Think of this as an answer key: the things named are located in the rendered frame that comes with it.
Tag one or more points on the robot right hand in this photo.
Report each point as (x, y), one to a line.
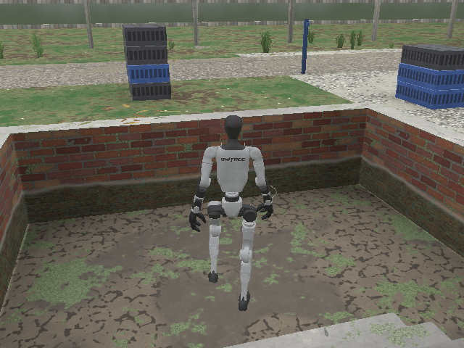
(265, 208)

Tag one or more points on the right robot shin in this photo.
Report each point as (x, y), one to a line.
(245, 274)

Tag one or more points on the right robot forearm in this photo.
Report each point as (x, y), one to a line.
(265, 191)

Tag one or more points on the right robot upper arm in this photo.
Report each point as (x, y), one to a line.
(258, 163)

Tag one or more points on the left robot forearm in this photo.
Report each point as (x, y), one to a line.
(198, 198)

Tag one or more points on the left robot upper arm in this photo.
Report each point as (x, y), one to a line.
(209, 153)

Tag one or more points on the robot right thigh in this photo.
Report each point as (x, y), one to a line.
(249, 218)

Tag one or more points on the robot left hand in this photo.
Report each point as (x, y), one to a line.
(193, 221)

